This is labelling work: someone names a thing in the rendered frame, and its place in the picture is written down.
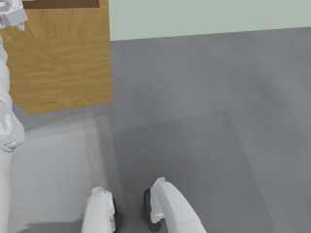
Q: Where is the robot left upper arm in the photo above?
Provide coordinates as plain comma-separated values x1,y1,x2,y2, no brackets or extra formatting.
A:
0,102,25,233

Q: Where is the right robot foot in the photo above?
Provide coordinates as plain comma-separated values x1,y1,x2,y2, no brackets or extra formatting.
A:
143,188,161,233

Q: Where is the left robot forearm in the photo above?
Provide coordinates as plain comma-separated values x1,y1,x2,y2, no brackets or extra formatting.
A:
0,36,13,110

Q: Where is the drawer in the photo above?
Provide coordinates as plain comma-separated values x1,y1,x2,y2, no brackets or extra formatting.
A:
0,0,100,10

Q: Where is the right robot shin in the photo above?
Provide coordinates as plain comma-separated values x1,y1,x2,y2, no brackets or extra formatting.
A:
150,178,166,223

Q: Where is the cabinet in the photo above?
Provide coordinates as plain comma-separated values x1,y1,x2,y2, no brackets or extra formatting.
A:
0,0,113,116

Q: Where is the left robot hand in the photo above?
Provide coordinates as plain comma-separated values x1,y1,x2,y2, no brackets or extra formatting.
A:
0,0,28,33

